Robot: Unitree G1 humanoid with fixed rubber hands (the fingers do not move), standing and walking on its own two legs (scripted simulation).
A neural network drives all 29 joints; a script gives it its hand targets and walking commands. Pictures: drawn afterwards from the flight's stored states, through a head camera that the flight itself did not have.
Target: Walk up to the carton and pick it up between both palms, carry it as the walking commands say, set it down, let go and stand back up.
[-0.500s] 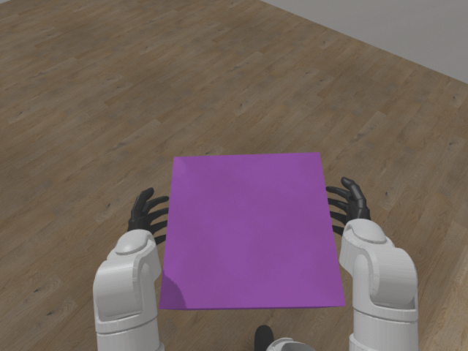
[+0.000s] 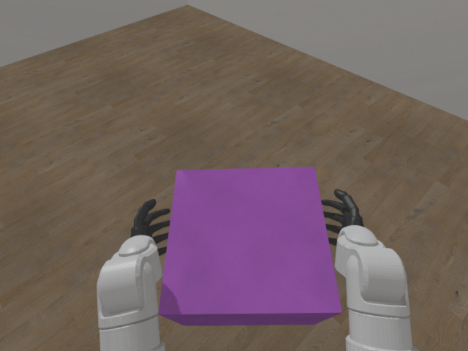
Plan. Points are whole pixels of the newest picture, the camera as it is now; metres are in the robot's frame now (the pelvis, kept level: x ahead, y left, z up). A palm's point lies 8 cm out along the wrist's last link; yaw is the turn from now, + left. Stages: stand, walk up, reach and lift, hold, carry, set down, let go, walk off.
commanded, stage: carry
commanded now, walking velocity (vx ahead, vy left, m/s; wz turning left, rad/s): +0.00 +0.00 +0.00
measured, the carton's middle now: (247, 249) +0.31 +0.00 -0.01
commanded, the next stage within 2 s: none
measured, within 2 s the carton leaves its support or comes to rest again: neither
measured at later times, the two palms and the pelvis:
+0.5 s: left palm (162, 180) +0.40 +0.14 +0.10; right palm (343, 170) +0.41 -0.18 +0.09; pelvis +0.12 -0.02 +0.02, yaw +1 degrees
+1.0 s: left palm (178, 164) +0.47 +0.13 +0.07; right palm (339, 155) +0.47 -0.20 +0.06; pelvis +0.19 -0.03 +0.00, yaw +1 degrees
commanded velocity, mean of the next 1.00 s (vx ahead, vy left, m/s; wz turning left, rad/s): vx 0.00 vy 0.00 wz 0.00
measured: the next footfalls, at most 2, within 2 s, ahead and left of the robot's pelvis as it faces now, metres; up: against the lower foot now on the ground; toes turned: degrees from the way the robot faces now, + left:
right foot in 0.10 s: +0.09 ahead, -0.14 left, +0.01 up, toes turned -9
left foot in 0.64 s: +0.22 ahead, +0.07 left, +0.00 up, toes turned -4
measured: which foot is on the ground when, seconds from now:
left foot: down 0.00-0.48, up 0.50-0.62, down 0.64-1.00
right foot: up 0.00-0.08, down 0.10-1.00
